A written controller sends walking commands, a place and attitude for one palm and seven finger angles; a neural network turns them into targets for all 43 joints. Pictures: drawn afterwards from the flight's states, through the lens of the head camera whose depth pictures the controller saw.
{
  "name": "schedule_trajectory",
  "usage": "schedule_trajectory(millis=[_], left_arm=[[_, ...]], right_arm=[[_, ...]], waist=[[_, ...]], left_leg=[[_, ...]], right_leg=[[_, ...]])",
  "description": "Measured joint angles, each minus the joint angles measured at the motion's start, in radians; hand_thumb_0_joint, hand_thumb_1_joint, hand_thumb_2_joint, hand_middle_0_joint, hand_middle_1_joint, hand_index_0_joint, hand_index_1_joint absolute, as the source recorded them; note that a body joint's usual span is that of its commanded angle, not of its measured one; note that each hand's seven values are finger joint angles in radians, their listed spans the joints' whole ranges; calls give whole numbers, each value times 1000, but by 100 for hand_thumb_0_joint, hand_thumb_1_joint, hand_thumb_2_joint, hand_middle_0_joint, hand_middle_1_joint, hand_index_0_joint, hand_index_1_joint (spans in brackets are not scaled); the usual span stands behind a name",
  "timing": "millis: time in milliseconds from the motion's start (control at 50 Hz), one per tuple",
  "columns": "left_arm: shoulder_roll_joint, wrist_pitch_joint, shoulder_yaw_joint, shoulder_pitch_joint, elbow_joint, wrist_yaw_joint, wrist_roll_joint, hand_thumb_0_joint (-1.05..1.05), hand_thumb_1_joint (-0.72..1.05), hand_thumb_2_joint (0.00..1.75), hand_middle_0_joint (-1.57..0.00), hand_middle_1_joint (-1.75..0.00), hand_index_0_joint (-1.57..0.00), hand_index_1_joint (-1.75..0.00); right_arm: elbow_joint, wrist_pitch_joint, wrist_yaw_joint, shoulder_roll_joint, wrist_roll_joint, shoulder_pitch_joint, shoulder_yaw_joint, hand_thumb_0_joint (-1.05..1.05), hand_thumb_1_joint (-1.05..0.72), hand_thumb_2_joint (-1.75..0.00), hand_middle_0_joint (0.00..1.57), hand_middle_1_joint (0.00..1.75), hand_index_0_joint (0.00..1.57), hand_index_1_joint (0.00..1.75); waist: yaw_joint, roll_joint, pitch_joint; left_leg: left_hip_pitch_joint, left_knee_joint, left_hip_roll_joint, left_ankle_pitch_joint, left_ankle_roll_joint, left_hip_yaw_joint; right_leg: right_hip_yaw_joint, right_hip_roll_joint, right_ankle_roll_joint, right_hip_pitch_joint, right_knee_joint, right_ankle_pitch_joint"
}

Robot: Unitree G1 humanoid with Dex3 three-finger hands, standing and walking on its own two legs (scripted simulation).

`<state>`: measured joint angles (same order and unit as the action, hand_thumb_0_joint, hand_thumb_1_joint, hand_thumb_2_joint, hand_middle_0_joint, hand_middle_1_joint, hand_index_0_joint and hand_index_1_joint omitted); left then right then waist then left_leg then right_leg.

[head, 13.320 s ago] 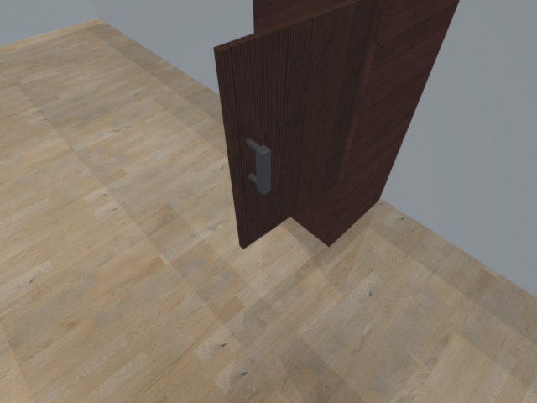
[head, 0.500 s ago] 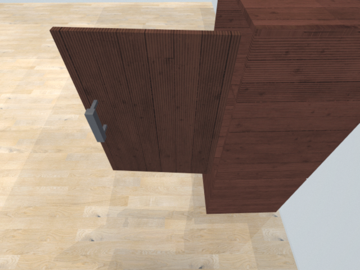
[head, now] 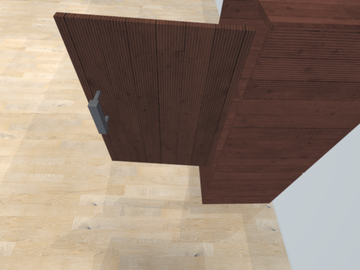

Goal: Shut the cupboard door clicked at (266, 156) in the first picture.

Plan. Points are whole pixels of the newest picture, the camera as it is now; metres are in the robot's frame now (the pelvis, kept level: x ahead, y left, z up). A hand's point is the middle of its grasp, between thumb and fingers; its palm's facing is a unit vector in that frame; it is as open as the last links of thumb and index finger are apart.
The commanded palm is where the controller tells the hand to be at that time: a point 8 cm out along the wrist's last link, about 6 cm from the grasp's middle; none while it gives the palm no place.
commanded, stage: come to a stop and stand still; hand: left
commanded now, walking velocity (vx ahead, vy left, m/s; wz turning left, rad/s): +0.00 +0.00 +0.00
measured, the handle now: (100, 112) +0.51 +0.26 -0.01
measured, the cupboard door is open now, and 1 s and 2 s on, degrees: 86 86 86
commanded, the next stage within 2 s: look again from close up in 0.86 s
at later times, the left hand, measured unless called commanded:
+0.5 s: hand out of the picture -0.01 +0.20 -0.18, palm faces +0.02 -0.97 -0.23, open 7.4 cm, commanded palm none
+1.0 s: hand out of the picture -0.05 +0.23 -0.18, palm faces -0.01 -0.96 -0.27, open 7.4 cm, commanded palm none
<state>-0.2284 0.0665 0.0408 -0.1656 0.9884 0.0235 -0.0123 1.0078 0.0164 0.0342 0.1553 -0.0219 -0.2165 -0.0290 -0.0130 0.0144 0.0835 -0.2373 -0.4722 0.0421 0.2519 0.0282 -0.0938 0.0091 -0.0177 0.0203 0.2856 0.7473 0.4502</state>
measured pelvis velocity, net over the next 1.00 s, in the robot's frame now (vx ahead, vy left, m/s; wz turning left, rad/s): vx -0.06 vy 0.01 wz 0.01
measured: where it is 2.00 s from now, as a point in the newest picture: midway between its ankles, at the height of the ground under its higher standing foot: outside the picture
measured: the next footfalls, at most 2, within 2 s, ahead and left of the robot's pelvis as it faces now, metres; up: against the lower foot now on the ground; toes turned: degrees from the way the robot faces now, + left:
right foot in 0.04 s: -0.01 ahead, -0.15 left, +0.00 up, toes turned +0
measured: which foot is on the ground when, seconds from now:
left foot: down 0.00-1.00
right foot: up 0.00-0.02, down 0.04-1.00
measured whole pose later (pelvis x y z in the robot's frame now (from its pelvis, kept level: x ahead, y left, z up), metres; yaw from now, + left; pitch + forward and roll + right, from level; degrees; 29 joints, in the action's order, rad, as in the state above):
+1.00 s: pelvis -0.06 +0.01 +0.00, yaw +1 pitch -2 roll -1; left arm -0.29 0.00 0.00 -0.28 1.07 0.02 -0.02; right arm 1.11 0.00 -0.01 0.27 -0.01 -0.20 -0.03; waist 0.00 0.03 0.04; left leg -0.27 -0.44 -0.02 0.15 0.05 -0.05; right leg 0.00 -0.06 0.05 0.18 0.44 0.22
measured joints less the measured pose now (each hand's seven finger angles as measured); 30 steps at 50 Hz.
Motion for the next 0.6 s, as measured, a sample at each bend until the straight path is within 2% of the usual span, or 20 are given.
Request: schedule_trajectory(millis=[40,60,100,180,240,340,600], left_arm=[[-15,-15,-12,-44,-45,-3,-7,0,91,90,-20,-30,-20,-30],[-22,-25,-12,-63,-61,1,-11,0,91,90,-20,-30,-20,-30],[-6,-27,-16,-74,-65,7,-18,0,91,90,-20,-30,-20,-30],[17,-42,-21,-104,-84,18,-19,0,91,90,-20,-30,-20,-30],[18,-39,-23,-111,-85,20,-16,0,91,90,-20,-30,-20,-30],[18,-39,-33,-106,-80,13,-12,0,91,90,-20,-30,-20,-30],[-34,-57,-31,-126,-15,-4,-15,0,90,90,-20,-30,-20,-30]], right_arm=[[-26,0,-6,1,4,-15,-5,1,-90,-89,20,30,20,30],[-40,0,-9,0,6,-18,-10,1,-90,-89,20,30,20,30],[-58,7,-12,19,6,-7,-24,1,-90,-89,20,30,20,30],[-74,13,-12,40,7,6,-34,1,-91,-89,20,30,20,30],[-73,6,-17,37,8,22,-31,1,-91,-89,20,30,20,30],[-77,-4,-27,41,6,55,-16,1,-91,-89,20,30,20,30],[-25,-8,-45,61,4,40,5,1,-90,-89,20,30,20,30]], waist=[[7,18,-23],[10,34,-34],[0,2,-25],[-2,-18,-24],[9,14,-29],[21,6,-44],[19,8,-64]], left_leg=[[-50,-59,-8,21,-12,-12],[-83,-107,-15,42,-18,-20],[-117,-178,-3,73,-23,12],[-132,-246,-11,100,-19,68],[-102,-227,-28,88,-11,59],[-89,-192,-14,52,-8,61],[-77,-68,-34,-51,3,60]], right_leg=[[-17,-13,-15,-39,-161,-168],[-28,-23,-16,-44,-186,-130],[-11,-6,-9,-27,-134,-59],[9,7,-6,-27,-81,-41],[1,-9,0,-41,-69,-37],[3,5,6,-65,-131,-90],[5,-11,15,-73,-243,-186]])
